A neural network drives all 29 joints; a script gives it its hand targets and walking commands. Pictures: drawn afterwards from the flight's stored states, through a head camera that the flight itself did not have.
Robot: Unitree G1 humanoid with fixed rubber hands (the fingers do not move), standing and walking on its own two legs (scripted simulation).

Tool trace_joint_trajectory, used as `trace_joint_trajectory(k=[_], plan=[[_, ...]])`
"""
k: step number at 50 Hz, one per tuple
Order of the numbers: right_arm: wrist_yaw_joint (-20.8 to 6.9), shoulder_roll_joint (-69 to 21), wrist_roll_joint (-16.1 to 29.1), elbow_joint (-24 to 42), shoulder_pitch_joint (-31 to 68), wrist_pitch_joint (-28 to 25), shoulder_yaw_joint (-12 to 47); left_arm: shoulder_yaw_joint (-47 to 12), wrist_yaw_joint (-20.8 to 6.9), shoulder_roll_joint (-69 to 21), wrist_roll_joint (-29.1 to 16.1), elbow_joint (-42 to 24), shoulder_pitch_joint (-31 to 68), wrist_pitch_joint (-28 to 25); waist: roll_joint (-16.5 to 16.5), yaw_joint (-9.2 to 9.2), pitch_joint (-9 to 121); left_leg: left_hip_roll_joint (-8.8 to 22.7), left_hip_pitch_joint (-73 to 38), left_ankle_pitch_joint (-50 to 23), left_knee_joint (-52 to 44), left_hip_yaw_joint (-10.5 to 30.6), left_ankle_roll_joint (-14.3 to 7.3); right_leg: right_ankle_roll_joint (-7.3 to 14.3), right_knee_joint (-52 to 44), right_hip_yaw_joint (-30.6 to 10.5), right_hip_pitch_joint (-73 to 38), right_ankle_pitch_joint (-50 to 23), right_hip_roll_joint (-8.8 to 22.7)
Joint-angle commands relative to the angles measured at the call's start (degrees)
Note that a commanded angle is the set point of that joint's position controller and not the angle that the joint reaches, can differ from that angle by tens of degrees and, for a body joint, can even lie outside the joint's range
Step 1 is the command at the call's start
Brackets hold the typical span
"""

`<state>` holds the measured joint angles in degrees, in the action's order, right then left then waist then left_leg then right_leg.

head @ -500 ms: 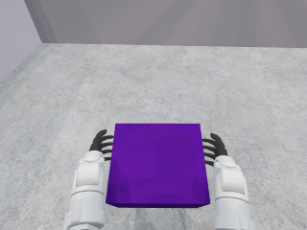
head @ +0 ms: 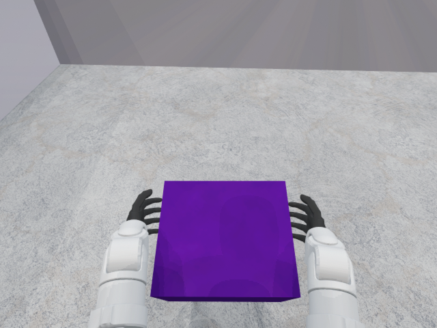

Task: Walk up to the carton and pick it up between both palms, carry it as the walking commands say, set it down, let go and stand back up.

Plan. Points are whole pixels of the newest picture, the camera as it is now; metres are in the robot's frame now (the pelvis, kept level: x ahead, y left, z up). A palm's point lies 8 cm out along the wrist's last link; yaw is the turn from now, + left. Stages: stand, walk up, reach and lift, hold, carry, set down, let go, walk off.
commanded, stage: reach and lift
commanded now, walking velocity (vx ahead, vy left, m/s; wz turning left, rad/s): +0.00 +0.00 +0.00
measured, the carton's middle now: (224, 243) +0.30 +0.00 -0.04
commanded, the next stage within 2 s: hold in 0.26 s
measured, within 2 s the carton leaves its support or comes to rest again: neither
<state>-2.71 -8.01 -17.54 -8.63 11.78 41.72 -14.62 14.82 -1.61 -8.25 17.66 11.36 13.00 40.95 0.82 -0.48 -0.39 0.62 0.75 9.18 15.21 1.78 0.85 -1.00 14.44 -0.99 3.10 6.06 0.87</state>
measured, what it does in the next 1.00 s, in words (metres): stands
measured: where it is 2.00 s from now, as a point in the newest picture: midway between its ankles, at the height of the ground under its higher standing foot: outside the picture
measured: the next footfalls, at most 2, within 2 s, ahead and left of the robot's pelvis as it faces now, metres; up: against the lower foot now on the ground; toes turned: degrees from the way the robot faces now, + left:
right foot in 1.52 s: +0.01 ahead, -0.02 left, +0.00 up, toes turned +9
left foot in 1.86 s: -0.08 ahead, +0.34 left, +0.00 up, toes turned +35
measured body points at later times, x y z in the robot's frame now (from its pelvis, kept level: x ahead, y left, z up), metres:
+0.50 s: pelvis +0.00 +0.00 +0.00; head -0.04 -0.01 +0.45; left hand +0.29 +0.17 +0.03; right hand +0.29 -0.17 +0.03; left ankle +0.00 +0.13 -0.75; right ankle +0.03 -0.13 -0.75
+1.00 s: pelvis +0.00 +0.00 +0.00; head -0.03 +0.00 +0.45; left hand +0.29 +0.17 +0.03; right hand +0.28 -0.17 +0.03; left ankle +0.00 +0.13 -0.75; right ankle +0.03 -0.13 -0.75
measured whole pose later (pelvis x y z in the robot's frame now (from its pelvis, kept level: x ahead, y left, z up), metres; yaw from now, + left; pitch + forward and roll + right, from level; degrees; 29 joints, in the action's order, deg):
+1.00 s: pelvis +0.00 +0.00 +0.00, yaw +0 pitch -5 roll +0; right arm -1.4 -7.6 -16.2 -7.0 9.3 42.1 -12.3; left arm 13.1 -1.0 -7.8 16.4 8.8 10.2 41.6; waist 0.7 -0.3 0.2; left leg 0.4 2.0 10.0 17.0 1.9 0.8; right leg -1.2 16.4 -1.0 4.4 7.1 1.0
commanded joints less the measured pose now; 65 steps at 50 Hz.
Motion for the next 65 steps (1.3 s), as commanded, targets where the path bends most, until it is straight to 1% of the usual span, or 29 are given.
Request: trace_joint_trajectory(k=[1,20,28,39,49,50,51,52,53,54,55,56,57,58,59,60,61,62,63,64,65], plan=[[-15.2,-46.9,16.1,2.2,27.6,-2.0,33.4,-32.6,-15.2,-48.7,-15.4,-2.1,27.1,-2.0,-0.6,0.02,13.3,-6.5,3.0,-8.1,-2.5,1.2,-0.5,0.9,-0.1,-1.5,-8.6,-7.1,-6.9],[-14.9,-48.3,16.6,1.4,27.5,-1.9,33.7,-32.7,-15.7,-48.0,-15.6,-2.2,27.3,-2.1,-0.7,0.18,11.8,-6.4,4.3,-4.1,-2.5,1.2,-1.0,1.0,0.0,-1.4,-7.8,-3.5,-6.5],[-14.6,-48.5,16.8,1.7,26.7,-1.9,34.1,-33.1,-15.7,-47.9,-15.8,-2.6,26.5,-2.1,-0.8,0.26,12.1,-6.5,3.8,-5.5,-2.4,1.2,-1.0,0.9,0.1,-1.5,-8.0,-4.7,-6.4],[-14.1,-47.8,17.2,3.5,24.7,-1.9,35.3,-34.1,-15.0,-47.7,-16.2,-4.5,24.3,-1.9,-0.6,0.28,12.4,-6.5,2.8,-8.5,-2.4,1.2,-0.8,0.8,0.1,-1.7,-8.3,-7.0,-6.6],[-13.9,-47.0,17.2,4.6,23.9,-2.0,35.8,-34.6,-14.4,-47.6,-16.4,-5.4,23.2,-1.8,-0.3,0.28,12.1,-6.4,2.3,-9.2,-2.4,1.3,-0.6,0.9,0.2,-1.8,-8.0,-7.1,-6.7],[-14.1,-47.9,18.0,4.4,28.9,-2.1,37.9,-36.8,-15.1,-48.6,-18.3,-5.2,28.5,-1.5,-3.1,1.07,17.7,5.6,9.2,-4.3,9.1,1.1,-0.8,0.5,9.9,0.1,-1.3,-6.3,8.0],[-14.1,-48.7,19.8,5.9,29.5,-1.5,39.6,-36.3,-14.8,-49.7,-18.5,-5.2,26.4,-1.0,-4.1,1.17,19.5,5.1,11.2,-3.0,11.9,2.3,-1.3,1.3,10.6,-2.7,0.6,-5.1,9.2],[-14.1,-49.0,20.3,5.9,29.0,-0.9,40.3,-36.4,-14.7,-49.5,-18.6,-5.0,25.1,-0.5,-4.2,1.6,19.0,3.6,16.5,-1.7,15.9,2.1,-1.4,2.3,11.1,-4.7,1.8,-4.3,11.3],[-14.2,-49.6,21.4,6.4,29.5,-0.2,41.4,-37.4,-14.3,-49.6,-19.1,-5.9,25.6,0.1,-5.9,1.88,18.9,1.9,21.9,0.8,20.7,1.3,-1.2,4.1,10.6,-8.1,1.2,-4.4,14.4],[-14.3,-50.4,22.5,7.2,30.6,0.6,42.7,-38.4,-13.7,-50.3,-19.6,-7.0,26.7,0.7,-9.9,2.01,19.3,0.6,24.9,8.5,28.3,0.1,-0.9,7.3,9.8,-12.0,2.5,-8.0,18.9],[-14.3,-51.0,24.2,8.6,31.6,1.7,43.9,-39.6,-13.0,-51.3,-20.2,-8.8,26.4,1.7,-12.8,2.2,19.3,0.4,25.4,17.0,34.4,-1.5,-0.7,10.3,8.4,-14.3,5.7,-11.1,22.8],[-14.1,-51.6,25.6,9.8,32.5,2.7,45.0,-40.6,-12.4,-51.9,-20.7,-10.7,26.2,2.8,-12.8,2.24,18.9,2.0,27.2,20.2,37.7,-0.9,-1.0,11.3,8.1,-14.6,7.2,-12.3,24.7],[-13.7,-52.3,26.7,11.0,33.0,3.8,45.8,-41.5,-11.7,-52.6,-21.0,-12.3,26.1,3.9,-11.8,1.94,19.2,3.3,27.6,20.1,37.7,-0.6,-1.5,10.6,9.1,-13.1,8.6,-12.7,25.0],[-13.3,-53.2,27.9,13.0,33.1,4.9,46.7,-43.0,-11.0,-53.4,-21.8,-14.8,26.3,5.0,-10.8,1.38,19.6,4.0,26.3,18.1,33.6,-1.2,-1.8,8.6,11.3,-9.7,9.9,-13.1,23.5],[-12.7,-53.9,28.8,14.8,32.9,6.2,47.5,-44.4,-10.4,-53.7,-22.8,-17.4,26.7,6.3,-10.3,0.84,20.5,3.2,22.8,15.1,27.5,-3.1,-2.0,6.3,14.0,-5.6,11.8,-12.8,21.2],[-12.0,-54.0,29.3,16.1,32.3,7.6,47.7,-45.6,-9.8,-53.5,-23.8,-19.8,27.0,7.7,-9.9,0.41,21.7,0.9,18.9,10.8,21.1,-5.7,-1.8,4.1,16.9,-2.5,13.1,-10.3,18.9],[-11.1,-53.8,29.2,17.2,30.3,9.3,47.6,-46.9,-9.2,-53.3,-24.8,-22.1,26.7,9.3,-6.7,0.44,22.1,-1.0,15.5,9.7,16.0,-5.5,-1.6,1.9,22.2,-0.2,15.3,-4.0,15.7],[-10.2,-52.9,29.2,18.9,26.5,11.2,47.7,-48.0,-8.4,-52.8,-26.1,-24.3,24.9,11.2,-0.2,0.03,20.9,2.7,11.7,5.4,8.6,0.8,-2.9,-0.7,29.4,2.9,21.1,2.0,12.6],[-9.1,-51.0,28.8,20.5,21.6,12.9,47.1,-49.3,-7.6,-52.7,-27.3,-27.2,22.8,13.7,18.0,-0.73,18.6,16.0,9.0,-15.7,6.1,20.7,-7.7,-5.3,41.5,9.3,33.7,23.1,4.1],[-8.1,-52.0,30.2,23.8,20.9,14.6,47.6,-50.8,-6.8,-52.4,-28.9,-31.3,24.3,15.4,17.7,-0.54,19.4,16.0,10.0,-27.6,8.5,19.1,-12.1,-4.7,52.1,4.6,34.1,29.6,2.7],[-7.3,-52.1,30.3,25.9,19.9,16.2,48.0,-51.4,-6.4,-52.8,-30.0,-32.7,23.4,17.0,12.4,-0.13,20.8,14.4,10.9,-28.5,10.7,16.2,-13.0,-3.9,55.7,2.7,33.8,28.6,3.3]])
